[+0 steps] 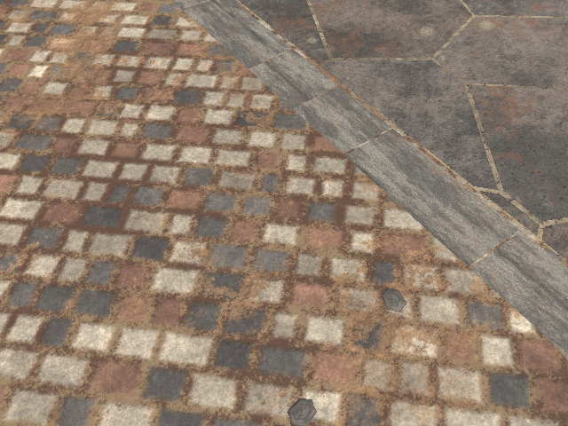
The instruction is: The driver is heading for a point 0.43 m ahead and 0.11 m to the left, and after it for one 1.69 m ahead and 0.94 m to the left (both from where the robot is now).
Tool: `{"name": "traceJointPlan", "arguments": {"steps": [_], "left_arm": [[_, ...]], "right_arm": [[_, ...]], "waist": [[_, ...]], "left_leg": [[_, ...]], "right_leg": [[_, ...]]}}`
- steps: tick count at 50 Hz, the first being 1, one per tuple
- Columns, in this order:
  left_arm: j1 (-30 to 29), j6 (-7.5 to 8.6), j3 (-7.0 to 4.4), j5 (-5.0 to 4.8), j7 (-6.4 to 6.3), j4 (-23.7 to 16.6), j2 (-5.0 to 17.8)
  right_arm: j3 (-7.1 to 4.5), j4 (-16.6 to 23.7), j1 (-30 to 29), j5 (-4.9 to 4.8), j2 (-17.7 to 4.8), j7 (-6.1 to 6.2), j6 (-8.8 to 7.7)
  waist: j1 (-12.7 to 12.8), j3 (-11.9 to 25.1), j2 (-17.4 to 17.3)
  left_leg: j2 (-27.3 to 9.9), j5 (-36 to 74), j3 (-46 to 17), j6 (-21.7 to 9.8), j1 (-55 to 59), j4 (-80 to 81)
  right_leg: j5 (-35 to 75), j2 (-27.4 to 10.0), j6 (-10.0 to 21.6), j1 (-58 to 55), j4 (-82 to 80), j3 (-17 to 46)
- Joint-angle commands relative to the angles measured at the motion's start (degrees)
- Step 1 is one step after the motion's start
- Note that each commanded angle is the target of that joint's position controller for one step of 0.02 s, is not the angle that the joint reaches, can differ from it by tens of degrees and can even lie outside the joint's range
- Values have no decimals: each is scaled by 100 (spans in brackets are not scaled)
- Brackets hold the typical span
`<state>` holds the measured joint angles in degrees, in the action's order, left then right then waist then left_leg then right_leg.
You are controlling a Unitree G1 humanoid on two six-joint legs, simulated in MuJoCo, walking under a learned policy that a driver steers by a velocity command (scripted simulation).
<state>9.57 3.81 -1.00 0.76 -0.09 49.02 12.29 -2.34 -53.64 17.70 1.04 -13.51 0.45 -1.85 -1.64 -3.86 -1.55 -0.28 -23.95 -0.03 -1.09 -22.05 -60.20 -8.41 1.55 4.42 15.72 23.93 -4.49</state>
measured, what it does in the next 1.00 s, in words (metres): walks ahead, turning left: left foot, then left foot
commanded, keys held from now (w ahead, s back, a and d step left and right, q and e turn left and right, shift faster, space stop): no key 0.24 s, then w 0.18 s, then w+q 0.58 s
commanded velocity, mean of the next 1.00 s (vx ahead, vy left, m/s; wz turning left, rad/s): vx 0.31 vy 0.00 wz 0.21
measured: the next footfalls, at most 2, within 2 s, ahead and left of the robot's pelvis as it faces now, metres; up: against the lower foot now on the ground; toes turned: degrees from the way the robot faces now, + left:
left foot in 0.26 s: +0.12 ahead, +0.12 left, +0.00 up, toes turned +1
left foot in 0.90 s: +0.40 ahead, +0.14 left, +0.00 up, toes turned +18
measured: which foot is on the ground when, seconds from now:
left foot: up 0.00-0.24, down 0.26-0.48, up 0.50-0.88, down 0.90-1.00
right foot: down 0.00-0.92, up 0.94-1.00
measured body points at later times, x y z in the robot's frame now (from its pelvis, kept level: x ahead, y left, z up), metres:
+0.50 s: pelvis +0.09 +0.00 +0.00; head +0.09 -0.01 +0.45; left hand +0.11 +0.25 -0.15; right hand +0.10 -0.25 -0.16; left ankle +0.08 +0.12 -0.74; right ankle +0.07 -0.08 -0.74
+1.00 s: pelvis +0.30 +0.07 -0.02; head +0.34 +0.08 +0.43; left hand +0.23 +0.31 -0.17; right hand +0.51 -0.14 -0.15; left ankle +0.36 +0.13 -0.74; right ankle +0.18 -0.09 -0.64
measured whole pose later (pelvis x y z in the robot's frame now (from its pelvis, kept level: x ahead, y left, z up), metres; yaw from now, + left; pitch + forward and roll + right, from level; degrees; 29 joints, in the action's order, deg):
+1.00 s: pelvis +0.30 +0.07 -0.02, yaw +16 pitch +0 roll +0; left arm 19.4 4.8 -2.6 0.7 -0.2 56.4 11.5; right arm -4.3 -51.0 6.1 1.3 -13.9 -1.3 -1.2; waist 1.4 -4.7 0.6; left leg 5.9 -11.7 5.9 -8.3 -22.3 -33.8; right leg -21.6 -3.8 1.3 15.3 70.4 -3.0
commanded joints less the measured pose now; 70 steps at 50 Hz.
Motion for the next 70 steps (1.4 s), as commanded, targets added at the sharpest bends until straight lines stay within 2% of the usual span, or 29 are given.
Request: {"name": "traceJointPlan", "arguments": {"steps": [1, 10, 12, 13, 14, 16, 18, 20, 23, 24, 25, 26, 27, 28, 31, 35, 40, 42, 44, 45, 46, 47, 48, 49, 51, 53, 57, 67, 70], "left_arm": [[316, 115, -80, -4, -42, -38, 547], [603, -52, -21, 37, -95, 477, 582], [552, -120, -6, -4, -130, 540, 541], [742, -138, -16, 5, -127, 572, 521], [1175, -164, -16, -28, -103, 618, 346], [910, -240, -52, 48, -63, 649, 402], [750, -215, -92, 85, 12, 553, 339], [905, -127, -110, 93, 65, 590, 242], [1641, -10, -167, 72, 21, 924, 198], [2117, 33, -234, 117, -45, 1034, 451], [2493, 57, -375, 84, -109, 1095, 975], [2395, 22, -427, 132, -138, 1119, 1060], [2006, 30, -354, 135, -149, 1005, 760], [1735, 61, -317, 92, -157, 921, 604], [1596, 199, -255, 52, -192, 882, 440], [1861, 239, -200, 62, -178, 1009, 361], [1943, 244, -225, 55, -185, 1078, 617], [1844, 218, -261, 40, -203, 1073, 763], [1709, 131, -318, 39, -202, 1011, 934], [1647, 103, -324, 44, -177, 933, 954], [1700, 104, -256, -8, -113, 677, 599], [1536, 161, -258, -54, -20, 291, 459], [796, 209, -322, -3, 12, 121, 760], [653, 281, -294, -42, 32, 42, 700], [818, 215, -297, 91, -7, 117, 599], [963, -1, -289, 206, 25, 111, 506], [156, -176, -294, 207, 68, -254, 505], [-1696, -111, -181, 117, 177, -1067, 554], [-1546, -31, -174, 69, 167, -1177, 687]], "right_arm": [[-74, -41, 822, 46, -214, -35, 149], [49, -138, -45, 6, -148, 138, 290], [86, -233, -3, 46, -169, 173, 228], [46, -302, 173, 92, -400, 186, 158], [-29, -315, 67, 64, -758, 172, 119], [-105, -453, 292, -45, -656, 62, 157], [-148, -481, 268, -26, -672, 57, 166], [-168, -403, -58, -43, -614, 48, 115], [-212, -244, -599, -123, -557, -1, 65], [-173, -82, -873, -132, -355, -19, 29], [-68, 155, -1092, -181, 82, -70, -23], [-138, 294, -1291, 9, -269, -70, -45], [-188, 229, -1180, 41, -376, -105, -63], [-186, 102, -910, 18, -287, -148, -81], [-190, -3, -777, 71, -153, -244, -51], [-100, 368, -1541, 64, 61, -296, 17], [-36, 776, -2167, 83, -15, -381, 51], [-95, 730, -1827, 105, -148, -357, 51], [-226, 429, -722, 120, -381, -313, 21], [-357, 173, 109, 164, -628, -257, -5], [-532, 141, 647, 222, -1198, -160, -8], [-583, 277, 428, 93, -1552, -168, 63], [-551, 242, 217, -19, -1431, -131, 121], [-473, 261, -123, -44, -1135, -87, 103], [-368, 319, -532, -73, -756, -50, 9], [-324, 339, -512, -104, -683, -46, -111], [-357, 295, -15, -116, -888, -58, -182], [-345, 287, 1100, -20, -933, 31, -123], [-376, 379, 961, 9, -1070, 100, -125]], "waist": [[-172, 783, 588], [61, 579, 690], [-60, 412, 366], [20, 502, 186], [371, 342, -329], [53, -262, -870], [63, -500, -1145], [289, -326, -800], [699, -148, -314], [895, -119, 304], [990, -100, 1512], [920, -547, 1257], [632, -630, 647], [430, -569, 485], [277, -260, 429], [392, -318, 605], [428, -428, 744], [200, -175, 793], [-267, 490, 815], [-641, 934, 619], [-746, 1531, -272], [-444, 2007, -961], [-478, 1316, -223], [-267, 664, -30], [205, 225, 323], [377, 339, 211], [203, 109, 26], [-454, 49, -203], [-260, 98, -332]], "left_leg": [[-115, 419, -121, 95, 180, 184], [-126, 904, 109, 29, 1013, 2602], [-252, 1741, -42, -58, 1643, 3754], [-566, 1744, -360, -131, 1928, 3789], [-849, 1269, -779, -355, 1831, 3738], [-1169, -1373, -1665, -804, 1015, 4676], [-1523, -1927, -2210, -1044, 843, 5268], [-1504, -1425, -2011, -1017, 616, 5273], [-847, -920, -1203, -740, -297, 4545], [-458, -738, -798, -554, -1059, 3599], [328, -396, 108, -299, -2025, 2065], [85, -348, -13, -371, -2392, 1197], [-137, 29, -324, -434, -2326, 808], [-212, 342, -397, -437, -2219, 689], [-253, 1101, -174, -324, -2050, 442], [-269, 1666, 212, -177, -2049, 1029], [-78, 1812, 839, -446, -1076, 2307], [201, 1521, 1025, -703, -502, 2403], [581, 1239, 1089, -1000, 726, 2594], [572, 1190, 796, -1202, 1916, 2941], [-896, 166, -1276, -1715, 3351, 3293], [-2085, 39, -4414, -2401, 3956, 4414], [-1864, 26, -3756, -2196, 3477, 4647], [-1728, 506, -3007, -2003, 2681, 4715], [-1144, 1883, -2067, -1625, 1489, 4829], [-861, 2553, -1641, -1587, 1125, 4847], [-616, 2326, -1540, -1475, 1041, 5056], [-650, 3698, -1981, -1251, 2501, 4443], [-726, 4238, -2159, -1060, 2485, 4084]], "right_leg": [[4618, -1474, 781, -595, -726, 834], [2095, -1358, 683, -232, -718, 887], [781, -1182, 387, 84, -569, 972], [-305, -969, 253, 213, -449, 1001], [-1450, -447, 197, 474, -354, 734], [-2027, 44, 104, 575, 489, 183], [-1743, 69, 118, 728, 1161, 71], [-1480, -82, 194, 259, 1100, 193], [-1133, 32, 220, -1417, -65, 144], [-1742, -612, 314, -2112, -728, 1023], [-3243, -1735, 635, -2589, -1814, 2821], [-3351, -2458, 964, -2114, -2061, 3393], [-3038, -2335, 948, -1856, -2016, 3085], [-2530, -2115, 778, -1817, -2045, 2586], [-495, -1661, 456, -1988, -1903, 1225], [1064, -1456, 377, -1832, -1669, 248], [2321, -1532, 321, -1649, -1371, -397], [4201, -1598, 237, -1889, -622, -666], [5074, -1607, 169, -1811, 1063, -835], [4209, -1504, 40, -1131, 2391, -900], [1226, -1108, -175, 511, 4479, -926], [-2224, 51, -363, 2043, 6026, -22], [-1638, -353, -277, 2644, 6039, 665], [-1075, -606, -240, 2642, 5602, 623], [-842, -878, -328, 1876, 4700, 669], [-893, -906, -479, 1452, 4304, 645], [-210, -905, -734, 1980, 3378, 491], [594, -405, -700, 2627, 1468, 487], [348, -230, -515, 1823, 845, 552]]}}
Keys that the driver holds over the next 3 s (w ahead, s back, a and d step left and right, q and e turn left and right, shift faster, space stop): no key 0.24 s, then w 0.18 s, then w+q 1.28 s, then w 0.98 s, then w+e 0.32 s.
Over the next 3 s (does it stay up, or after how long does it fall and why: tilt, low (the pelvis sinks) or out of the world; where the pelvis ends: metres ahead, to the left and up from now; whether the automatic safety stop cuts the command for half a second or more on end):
stays up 1.15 0.70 0.00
